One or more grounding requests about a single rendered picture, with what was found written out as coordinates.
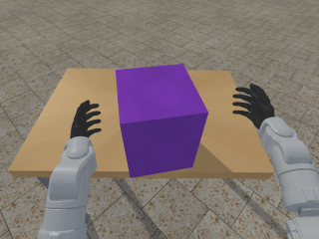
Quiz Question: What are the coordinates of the left robot hand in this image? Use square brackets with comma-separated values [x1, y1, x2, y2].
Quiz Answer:
[70, 100, 101, 139]

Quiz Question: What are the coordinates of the right robot upper arm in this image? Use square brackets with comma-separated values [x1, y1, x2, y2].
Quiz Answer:
[286, 216, 319, 239]

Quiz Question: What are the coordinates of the left robot forearm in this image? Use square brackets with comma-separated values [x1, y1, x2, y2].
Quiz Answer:
[37, 136, 97, 239]

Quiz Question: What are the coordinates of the right robot forearm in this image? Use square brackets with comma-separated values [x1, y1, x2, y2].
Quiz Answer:
[258, 117, 319, 216]

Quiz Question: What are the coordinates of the table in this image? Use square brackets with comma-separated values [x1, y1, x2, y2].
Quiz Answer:
[7, 68, 275, 224]

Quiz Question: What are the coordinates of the right robot hand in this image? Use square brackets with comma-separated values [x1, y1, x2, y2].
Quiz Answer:
[232, 84, 275, 129]

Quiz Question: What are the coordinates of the carton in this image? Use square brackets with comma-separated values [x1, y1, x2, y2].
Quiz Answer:
[116, 64, 208, 178]

